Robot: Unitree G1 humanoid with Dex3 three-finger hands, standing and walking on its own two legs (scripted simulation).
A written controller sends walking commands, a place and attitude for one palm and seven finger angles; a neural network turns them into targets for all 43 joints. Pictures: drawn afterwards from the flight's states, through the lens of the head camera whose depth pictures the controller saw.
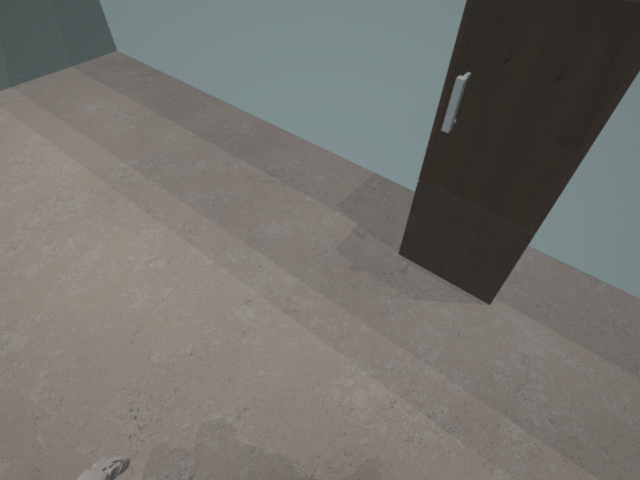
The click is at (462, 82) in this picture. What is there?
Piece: cupboard door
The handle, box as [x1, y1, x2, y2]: [441, 72, 470, 132]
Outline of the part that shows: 469,72 462,76 459,75 455,80 441,129 443,131 448,132 455,122 455,114 466,79 470,75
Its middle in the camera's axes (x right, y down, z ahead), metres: +0.37 -0.37 +1.04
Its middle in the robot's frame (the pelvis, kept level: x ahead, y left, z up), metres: +1.04 -0.32 -0.04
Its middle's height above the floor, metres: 0.73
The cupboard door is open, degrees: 0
